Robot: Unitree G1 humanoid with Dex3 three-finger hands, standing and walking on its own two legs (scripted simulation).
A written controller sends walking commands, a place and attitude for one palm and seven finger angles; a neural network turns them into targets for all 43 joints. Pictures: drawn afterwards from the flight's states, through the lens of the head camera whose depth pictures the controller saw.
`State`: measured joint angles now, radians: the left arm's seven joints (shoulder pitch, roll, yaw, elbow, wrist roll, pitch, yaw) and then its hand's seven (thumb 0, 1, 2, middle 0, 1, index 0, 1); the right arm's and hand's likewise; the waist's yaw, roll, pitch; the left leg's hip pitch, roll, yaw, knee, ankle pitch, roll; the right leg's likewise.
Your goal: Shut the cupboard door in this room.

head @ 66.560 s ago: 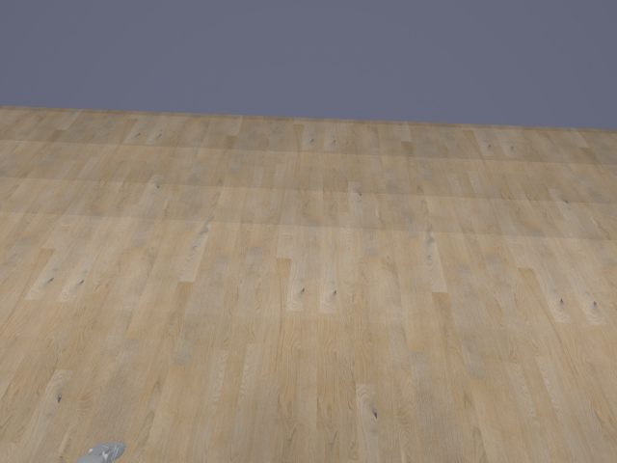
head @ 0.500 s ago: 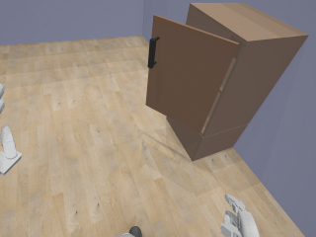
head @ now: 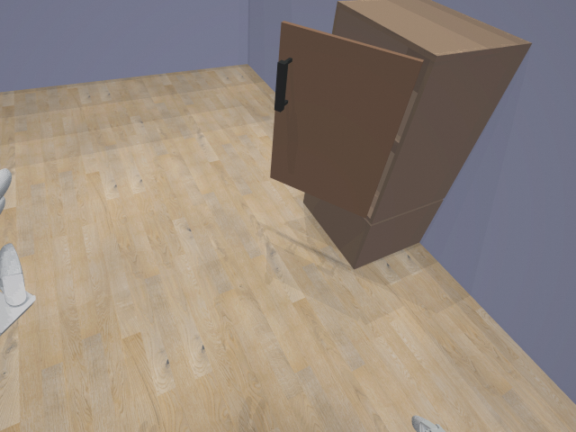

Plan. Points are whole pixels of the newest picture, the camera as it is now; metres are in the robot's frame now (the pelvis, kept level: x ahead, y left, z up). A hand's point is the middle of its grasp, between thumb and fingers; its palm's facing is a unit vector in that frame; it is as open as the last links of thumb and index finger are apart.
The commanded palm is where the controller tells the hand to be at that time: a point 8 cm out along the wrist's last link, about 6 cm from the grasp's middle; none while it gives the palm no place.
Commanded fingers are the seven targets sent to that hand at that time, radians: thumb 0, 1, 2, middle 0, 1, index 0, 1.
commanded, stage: stop stepping back and stand still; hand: left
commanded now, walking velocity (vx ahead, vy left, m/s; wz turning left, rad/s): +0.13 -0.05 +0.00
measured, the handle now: (284, 84) +1.11 +0.04 -0.03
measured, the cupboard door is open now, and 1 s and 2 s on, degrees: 34 34 34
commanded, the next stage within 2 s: let the arm hang, fingers relaxed in 0.92 s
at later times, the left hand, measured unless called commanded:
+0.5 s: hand (39, 279) +0.22 +0.27 +0.17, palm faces +0.40 -0.76 -0.52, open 7.4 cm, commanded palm +0.16 +0.31 +0.17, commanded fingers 0.00 0.90 0.90 -0.20 -0.30 -0.20 -0.30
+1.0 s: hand (59, 259) +0.25 +0.27 +0.16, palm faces +0.36 -0.78 -0.51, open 7.4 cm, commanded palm none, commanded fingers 0.00 0.90 0.90 -0.20 -0.30 -0.20 -0.30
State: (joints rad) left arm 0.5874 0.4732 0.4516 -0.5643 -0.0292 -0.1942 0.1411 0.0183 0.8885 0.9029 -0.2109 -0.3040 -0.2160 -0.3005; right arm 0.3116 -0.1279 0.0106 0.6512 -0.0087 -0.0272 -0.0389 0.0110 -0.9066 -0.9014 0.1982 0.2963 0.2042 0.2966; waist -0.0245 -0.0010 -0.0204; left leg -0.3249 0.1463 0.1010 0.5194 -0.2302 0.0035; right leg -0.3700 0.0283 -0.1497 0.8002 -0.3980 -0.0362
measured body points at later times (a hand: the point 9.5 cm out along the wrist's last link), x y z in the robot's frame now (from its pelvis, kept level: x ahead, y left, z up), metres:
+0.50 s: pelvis +0.01 +0.01 -0.01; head +0.03 +0.02 +0.44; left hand +0.19 +0.31 +0.20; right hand +0.17 -0.21 -0.10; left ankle +0.06 +0.13 -0.74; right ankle +0.01 -0.09 -0.75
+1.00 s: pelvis +0.05 +0.01 -0.01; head +0.06 +0.02 +0.44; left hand +0.23 +0.31 +0.18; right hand +0.22 -0.23 -0.08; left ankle +0.06 +0.13 -0.74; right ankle +0.01 -0.09 -0.74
